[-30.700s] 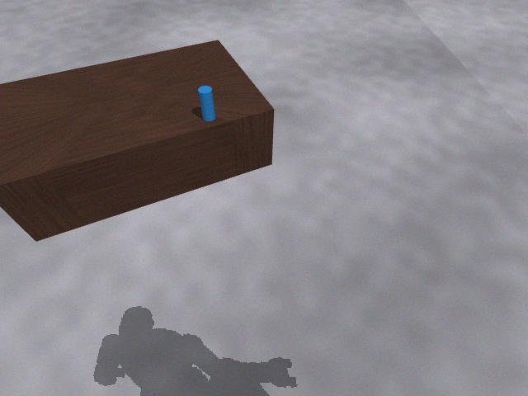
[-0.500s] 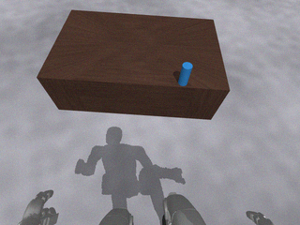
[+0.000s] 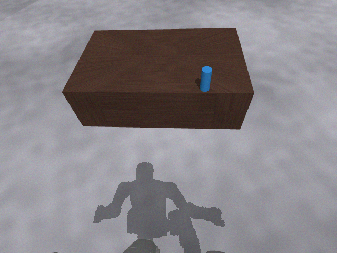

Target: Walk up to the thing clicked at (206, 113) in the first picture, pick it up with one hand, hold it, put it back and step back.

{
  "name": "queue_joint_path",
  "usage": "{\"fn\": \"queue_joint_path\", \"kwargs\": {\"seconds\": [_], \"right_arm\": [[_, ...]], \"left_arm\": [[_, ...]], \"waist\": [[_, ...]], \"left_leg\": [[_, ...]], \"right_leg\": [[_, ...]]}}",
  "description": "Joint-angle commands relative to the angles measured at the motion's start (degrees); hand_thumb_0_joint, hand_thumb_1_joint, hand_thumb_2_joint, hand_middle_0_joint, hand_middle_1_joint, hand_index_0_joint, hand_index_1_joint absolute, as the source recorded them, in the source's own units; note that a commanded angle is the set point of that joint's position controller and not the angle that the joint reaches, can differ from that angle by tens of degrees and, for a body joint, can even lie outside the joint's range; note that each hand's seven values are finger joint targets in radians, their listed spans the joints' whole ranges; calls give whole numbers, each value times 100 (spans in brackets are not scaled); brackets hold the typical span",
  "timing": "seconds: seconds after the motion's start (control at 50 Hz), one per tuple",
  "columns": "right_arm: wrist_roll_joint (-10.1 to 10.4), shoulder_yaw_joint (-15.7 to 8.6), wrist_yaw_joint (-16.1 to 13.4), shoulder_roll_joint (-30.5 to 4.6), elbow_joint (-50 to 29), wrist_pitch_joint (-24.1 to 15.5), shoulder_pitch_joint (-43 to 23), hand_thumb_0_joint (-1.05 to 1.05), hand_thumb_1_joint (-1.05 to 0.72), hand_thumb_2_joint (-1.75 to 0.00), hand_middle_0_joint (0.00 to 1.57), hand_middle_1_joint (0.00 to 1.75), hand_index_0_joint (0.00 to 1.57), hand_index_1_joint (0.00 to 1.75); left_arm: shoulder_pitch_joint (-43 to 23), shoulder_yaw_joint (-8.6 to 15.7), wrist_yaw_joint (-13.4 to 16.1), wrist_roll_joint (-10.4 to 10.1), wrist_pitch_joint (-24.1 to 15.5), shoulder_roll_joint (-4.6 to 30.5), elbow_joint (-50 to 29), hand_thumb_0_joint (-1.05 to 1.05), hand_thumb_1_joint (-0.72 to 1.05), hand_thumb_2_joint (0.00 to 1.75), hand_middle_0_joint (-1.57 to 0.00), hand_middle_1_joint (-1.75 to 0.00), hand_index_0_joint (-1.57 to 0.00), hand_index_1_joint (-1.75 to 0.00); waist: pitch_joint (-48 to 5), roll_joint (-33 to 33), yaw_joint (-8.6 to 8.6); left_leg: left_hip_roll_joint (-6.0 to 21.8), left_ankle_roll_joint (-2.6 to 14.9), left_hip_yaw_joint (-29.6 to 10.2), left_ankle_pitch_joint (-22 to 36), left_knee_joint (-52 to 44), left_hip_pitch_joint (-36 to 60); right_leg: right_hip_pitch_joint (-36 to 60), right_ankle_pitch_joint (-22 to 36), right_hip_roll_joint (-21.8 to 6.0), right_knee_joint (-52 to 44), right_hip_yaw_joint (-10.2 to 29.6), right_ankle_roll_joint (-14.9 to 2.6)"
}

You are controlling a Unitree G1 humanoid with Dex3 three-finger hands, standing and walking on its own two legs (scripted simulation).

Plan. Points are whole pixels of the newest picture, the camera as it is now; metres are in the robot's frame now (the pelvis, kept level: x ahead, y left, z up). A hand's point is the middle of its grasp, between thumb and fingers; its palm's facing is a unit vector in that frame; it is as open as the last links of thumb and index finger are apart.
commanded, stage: step back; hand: right
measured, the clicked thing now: (205, 79) +1.03 -0.16 -0.33
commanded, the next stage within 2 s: stand in 0.92 s
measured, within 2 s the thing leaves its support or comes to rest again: neither
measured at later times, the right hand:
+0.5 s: hand out of the picture +0.09 -0.25 -0.14, palm faces -0.08 +0.92 -0.37, open 7.4 cm
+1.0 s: hand (263, 244) +0.16 -0.21 -0.13, palm faces -0.01 +0.95 -0.32, open 7.4 cm
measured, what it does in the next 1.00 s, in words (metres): steps on the spot: left foot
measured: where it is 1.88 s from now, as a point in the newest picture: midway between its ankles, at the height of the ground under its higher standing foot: outside the picture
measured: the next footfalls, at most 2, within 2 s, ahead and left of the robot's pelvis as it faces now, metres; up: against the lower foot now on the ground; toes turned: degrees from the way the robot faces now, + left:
left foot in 0.06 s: +0.08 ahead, +0.15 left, +0.00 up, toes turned +2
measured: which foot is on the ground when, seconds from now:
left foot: up 0.00-0.04, down 0.06-1.00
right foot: down 0.00-1.00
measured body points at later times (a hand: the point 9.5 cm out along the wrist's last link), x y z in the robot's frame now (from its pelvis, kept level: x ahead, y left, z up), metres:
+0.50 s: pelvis +0.00 +0.02 +0.00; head +0.02 +0.02 +0.45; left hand +0.06 +0.33 -0.12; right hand +0.10 -0.30 -0.12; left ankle +0.04 +0.15 -0.72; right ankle +0.01 -0.11 -0.72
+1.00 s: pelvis +0.03 +0.03 +0.02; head +0.05 +0.03 +0.47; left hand +0.12 +0.33 -0.11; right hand +0.16 -0.26 -0.11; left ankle +0.04 +0.15 -0.72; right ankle +0.01 -0.11 -0.72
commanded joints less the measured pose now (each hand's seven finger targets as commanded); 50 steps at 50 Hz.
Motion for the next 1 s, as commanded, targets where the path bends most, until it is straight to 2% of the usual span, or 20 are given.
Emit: {"fn": "queue_joint_path", "kwargs": {"seconds": [0.0,0.04,0.06,0.08,0.1,0.2,0.24,0.26,0.28,0.3,0.32,0.46,0.48,0.5,0.52,0.54,0.6,0.66,0.74,0.98], "right_arm": [[-53,-237,-2,-868,-398,-369,-356,0,-90,-90,20,30,20,30],[-53,-342,-32,-946,-30,-446,268,0,-90,-90,20,30,20,30],[-109,-412,-52,-1301,-64,-485,227,0,-90,-90,20,30,20,30],[-60,-435,-27,-1713,-152,-480,55,0,-90,-90,20,30,20,30],[-73,-427,-18,-1627,-255,-525,-197,0,-90,-90,20,30,20,30],[-79,-268,-4,-1208,-180,-548,-432,0,-90,-90,20,30,20,30],[23,-171,-2,-935,-223,-461,-581,0,-90,-90,20,30,20,30],[59,-88,-14,-669,-278,-450,-480,0,-90,-90,20,30,20,30],[60,-65,-29,-543,-347,-442,-576,0,-90,-90,20,30,20,30],[-1,-163,-82,-837,-264,-426,-520,0,-90,-90,20,30,20,30],[16,-188,-72,-939,-184,-446,-319,0,-90,-90,20,30,20,30],[-10,-189,-18,-611,142,-554,-9,0,-90,-90,20,30,20,30],[-33,-206,-52,-671,161,-568,-22,0,-90,-90,20,30,20,30],[-72,-236,-91,-859,148,-601,-56,0,-90,-90,20,30,20,30],[-40,-216,-98,-1124,61,-619,-391,0,-90,-90,20,30,20,30],[4,-245,-81,-1294,44,-607,-597,0,-90,-90,20,30,20,30],[12,-123,-78,-993,89,-574,-995,0,-90,-90,20,30,20,30],[59,-84,-97,-828,219,-577,-854,0,-90,-90,20,30,20,30],[83,-92,-113,-804,354,-557,-1024,0,-90,-90,20,30,20,30],[146,-10,-53,-715,572,-551,-1277,0,-90,-90,20,30,20,30]], "left_arm": [[-407,432,70,-20,-96,1767,-433,0,90,90,-20,-30,-20,-30],[-438,249,43,-34,-38,1392,-440,0,90,90,-20,-30,-20,-30],[-479,129,12,-118,-42,1004,-456,0,90,90,-20,-30,-20,-30],[-785,268,48,-165,-45,1347,-347,0,90,90,-20,-30,-20,-30],[-771,292,28,-131,-65,1488,-324,0,90,90,-20,-30,-20,-30],[-334,246,-54,-160,-200,1148,38,0,90,90,-20,-30,-20,-30],[22,242,24,-116,-256,1071,249,0,90,90,-20,-30,-20,-30],[124,331,71,-53,-298,1339,296,0,90,90,-20,-30,-20,-30],[209,427,92,-29,-325,1834,308,0,90,90,-20,-30,-20,-30],[-115,453,65,-24,-342,2035,193,0,90,90,-20,-30,-20,-30],[-318,429,54,-56,-348,1835,64,0,90,90,-20,-30,-20,-30],[-879,173,9,-144,-247,1407,34,0,90,90,-20,-30,-20,-30],[-751,102,2,-160,-220,1251,27,0,90,90,-20,-30,-20,-30],[-709,27,-7,-204,-192,1040,11,0,90,90,-20,-30,-20,-30],[-662,25,-4,-305,-138,978,87,0,90,90,-20,-30,-20,-30],[-637,75,24,-280,-107,1135,217,0,90,90,-20,-30,-20,-30],[-495,36,41,-233,-198,1111,436,0,90,90,-20,-30,-20,-30],[-635,65,44,-232,-254,1295,499,0,90,90,-20,-30,-20,-30],[-773,8,80,-249,-227,1228,571,0,90,90,-20,-30,-20,-30],[-1037,-116,60,-243,-211,1113,821,0,90,90,-20,-30,-20,-30]], "waist": [[-301,-1319,52],[-457,-623,-273],[-418,545,-294],[-234,684,-400],[9,331,-278],[-314,732,-134],[-495,528,145],[-539,-160,175],[-398,-1116,245],[-25,-967,171],[11,-565,49],[-454,-978,-277],[-560,-752,-285],[-734,-255,-260],[-749,329,-102],[-635,330,-83],[-623,396,69],[-950,144,-118],[-1095,4,-109],[-960,-218,-211]], "left_leg": [[185,130,475,-120,-2053,518],[65,303,344,605,-3073,1895],[1220,774,-1836,-738,-3550,2061],[2030,1489,-2801,-2184,-4037,732],[2060,1589,-2709,-2014,-4066,345],[1282,1038,-1025,213,-3307,596],[1049,684,-525,833,-2598,157],[722,455,-275,900,-1910,-470],[-30,324,147,-122,-869,-1259],[180,242,-1,-682,-256,-906],[295,246,-205,-492,-126,-834],[179,205,612,1265,-2464,1188],[285,258,420,1762,-2764,1613],[944,442,-420,1999,-2944,1790],[1634,884,-1340,1212,-3335,1130],[1875,1189,-1435,913,-3388,607],[1348,705,-580,1987,-3015,719],[923,405,18,2847,-2628,1125],[1010,457,70,3477,-2645,1584],[1022,325,92,3422,-3236,1947]], "right_leg": [[21,-1028,-1335,-1511,1616,-956],[-707,-794,-857,-668,948,-563],[-1728,-1032,-208,141,415,-101],[-1174,-1340,38,1024,138,-15],[-951,-1258,-46,1412,427,-51],[58,-489,122,-411,26,-25],[1184,366,220,-1477,16,-88],[1754,203,-213,-1758,905,-188],[1640,-1133,-1280,-2365,2645,-677],[645,-1688,-2104,-2520,3170,-1249],[651,-1186,-2063,-2375,2991,-1377],[-166,1223,-900,-1183,741,-609],[-309,1581,-748,-827,573,-417],[-536,1394,-452,-474,407,-199],[-269,-49,21,-176,145,7],[245,-594,6,-122,148,-39],[652,511,-150,-1037,355,-116],[910,1887,-427,-1149,620,-179],[830,2227,-418,-1207,525,-133],[983,2320,-531,-1871,596,21]]}}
